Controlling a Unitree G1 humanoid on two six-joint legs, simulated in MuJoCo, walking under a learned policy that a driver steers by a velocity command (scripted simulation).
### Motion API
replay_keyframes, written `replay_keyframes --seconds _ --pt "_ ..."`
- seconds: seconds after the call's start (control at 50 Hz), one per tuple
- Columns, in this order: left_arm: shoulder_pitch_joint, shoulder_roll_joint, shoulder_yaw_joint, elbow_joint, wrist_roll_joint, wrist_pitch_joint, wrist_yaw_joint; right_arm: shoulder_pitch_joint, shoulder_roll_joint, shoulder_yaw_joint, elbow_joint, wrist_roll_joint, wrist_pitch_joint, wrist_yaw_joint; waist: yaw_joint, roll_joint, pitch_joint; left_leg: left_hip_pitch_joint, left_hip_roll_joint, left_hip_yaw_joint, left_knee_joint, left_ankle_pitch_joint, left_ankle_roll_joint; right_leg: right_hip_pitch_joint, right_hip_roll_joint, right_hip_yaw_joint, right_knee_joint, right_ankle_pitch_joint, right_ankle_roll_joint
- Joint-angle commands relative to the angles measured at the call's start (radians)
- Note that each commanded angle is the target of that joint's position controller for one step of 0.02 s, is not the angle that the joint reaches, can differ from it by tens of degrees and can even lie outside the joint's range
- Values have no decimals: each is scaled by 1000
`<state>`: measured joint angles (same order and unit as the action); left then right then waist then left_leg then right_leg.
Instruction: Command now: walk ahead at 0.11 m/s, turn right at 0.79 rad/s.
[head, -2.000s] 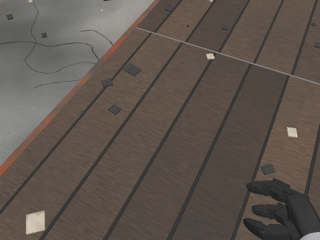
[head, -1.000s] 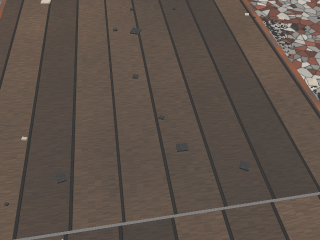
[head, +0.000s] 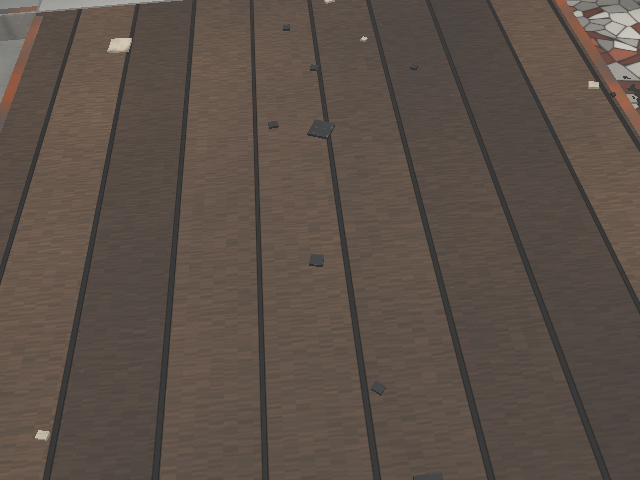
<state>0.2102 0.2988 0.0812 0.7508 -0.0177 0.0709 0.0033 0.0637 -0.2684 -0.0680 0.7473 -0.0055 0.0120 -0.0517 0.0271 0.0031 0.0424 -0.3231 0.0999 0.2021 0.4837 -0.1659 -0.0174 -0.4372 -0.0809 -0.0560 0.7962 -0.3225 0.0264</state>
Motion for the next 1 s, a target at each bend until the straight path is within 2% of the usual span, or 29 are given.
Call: replay_keyframes --seconds 0.02,0.04,0.06,0.08,0.1,0.12,0.16,0.22,0.24,0.28,0.32,0.4,0.48,0.52,0.56,0.6,0.62,0.64,0.66,0.68,0.7,0.72,0.76,0.78,0.82,0.86,0.92,0.94,1.0 --pt "133 93 45 -25 3 1 -11 -43 -139 -46 -44 29 -4 5 41 81 -181 39 210 -97 -40 -129 114 228 54 -44 -175 66 -83" --pt "241 129 65 14 -2 -2 -3 -50 -102 -41 -41 31 4 12 76 -26 -140 -124 144 -48 124 -401 58 334 36 47 -255 -45 -149" --pt "317 226 83 18 -6 -15 10 -59 -28 -24 -62 16 8 27 70 -321 -42 -447 -7 13 530 -564 -25 398 -179 462 -436 -344 -283" --pt "292 266 74 -24 20 -64 -10 -196 -63 -30 -126 28 -19 37 121 -305 -14 -642 -90 -232 625 -461 6 354 -285 863 -694 -770 -394" --pt "197 230 60 -42 34 -101 -6 -243 -127 -47 -137 54 -52 45 90 -234 46 -682 -44 -280 632 -320 43 338 -308 825 -743 -708 -345" --pt "129 192 45 -47 25 -118 4 -190 -150 -58 -110 43 -73 46 34 -205 30 -652 -25 -288 591 -194 57 337 -282 735 -704 -568 -292" --pt "96 135 25 -39 7 -126 17 -87 -129 -60 -36 8 -83 46 -4 -173 -25 -571 3 -267 531 -11 35 356 -209 523 -657 -376 -212" --pt "155 115 16 -19 12 -149 20 -48 -94 -52 10 24 -73 53 4 -145 -44 -569 -10 -233 524 144 16 420 -165 348 -679 -216 -170" --pt "202 144 23 1 37 -139 0 30 -47 -26 47 -72 -24 94 3 -132 -42 -501 -37 -187 553 121 5 384 -107 265 -714 -198 -135" --pt "224 121 19 4 50 -138 -13 4 -62 -36 39 -39 7 121 28 -117 24 -535 -93 -253 597 109 -6 363 -117 186 -724 -165 -119" --pt "222 114 14 6 51 -144 -10 -9 -87 -42 34 -24 11 128 25 -121 53 -575 -109 -278 590 145 -12 385 -141 138 -735 -144 -105" --pt "240 95 6 28 52 -164 9 -37 -105 -39 33 -41 -2 134 30 -95 88 -640 -91 -243 546 167 4 495 -176 54 -765 -82 -111" --pt "263 69 -4 72 58 -173 19 -109 -80 -12 -6 -39 -11 158 47 -88 159 -635 -50 -141 397 125 73 589 -176 -73 -779 100 -101" --pt "276 69 -8 101 62 -169 23 -143 -59 6 -43 -32 -11 160 47 -89 169 -592 -58 -65 321 53 123 641 -176 -142 -728 416 -90" --pt "261 102 -10 113 62 -161 32 -93 -54 15 -61 -17 -11 141 0 -118 85 -374 -148 38 251 -17 192 652 -178 -206 -571 1151 -69" --pt "231 170 5 110 74 -133 46 166 -111 -6 -11 -5 -20 124 -135 -165 -75 -104 -235 55 272 -153 252 652 -207 -212 -193 1582 -77" --pt "195 198 12 90 66 -130 41 369 -166 -32 42 -10 -35 114 -227 -139 -173 168 -259 -16 214 -197 291 502 -202 -195 91 1496 -93" --pt "162 162 2 71 61 -144 27 496 -244 -66 72 -20 -35 95 -273 -10 -234 443 -128 -270 91 -362 336 229 -121 -190 431 945 -76" --pt "103 39 -25 -26 40 -174 -1 407 -329 -90 64 -17 -15 88 -157 283 -219 662 118 -935 -147 -574 503 -283 164 -61 791 -73 -5" --pt "-45 90 -29 -74 47 -197 -3 398 -307 -87 55 -1 -17 87 -198 89 -187 683 136 -1044 -213 -424 489 -447 117 141 836 -17 -33" --pt "-66 86 -36 -94 43 -215 -7 413 -285 -83 69 -3 -23 73 -175 17 -139 608 142 -951 -227 -305 452 -445 55 164 775 18 -47" --pt "-38 81 -42 -84 44 -222 -6 391 -225 -67 82 -10 -29 64 -109 -86 -55 455 108 -846 -242 -192 403 -385 11 154 652 40 -49" --pt "24 59 -51 -59 78 -181 -13 292 -154 -34 64 -17 -51 46 -12 -93 11 247 17 -642 -254 -96 354 -276 -40 137 543 26 -25" --pt "49 50 -54 -51 88 -157 -19 280 -136 -24 58 -6 -66 47 8 -76 27 184 -17 -582 -272 -76 341 -253 -57 119 495 14 -15" --pt "-15 30 -68 -79 87 -131 -35 292 -142 -16 68 3 -97 55 7 -31 85 75 -59 -460 -349 73 316 -242 -69 39 347 70 -7" --pt "-134 19 -77 -116 65 -129 -44 340 -145 -14 80 6 -118 67 -41 -10 123 81 -98 -349 -378 354 258 -245 -65 -26 175 232 -25" --pt "-246 -7 -88 -137 35 -140 -60 411 -137 -3 109 13 -143 70 -109 1 104 160 -88 -255 -466 633 172 -118 -8 -110 -120 487 -93" --pt "-219 -3 -86 -122 23 -139 -60 404 -156 -2 109 9 -148 68 -96 19 71 239 -69 -225 -464 758 147 -96 18 -107 -153 543 -112" --pt "-154 66 -62 -82 30 -148 -53 386 -215 -13 115 -15 -145 34 -35 96 -3 459 5 -159 -344 1189 89 -19 123 -114 -222 486 -148"
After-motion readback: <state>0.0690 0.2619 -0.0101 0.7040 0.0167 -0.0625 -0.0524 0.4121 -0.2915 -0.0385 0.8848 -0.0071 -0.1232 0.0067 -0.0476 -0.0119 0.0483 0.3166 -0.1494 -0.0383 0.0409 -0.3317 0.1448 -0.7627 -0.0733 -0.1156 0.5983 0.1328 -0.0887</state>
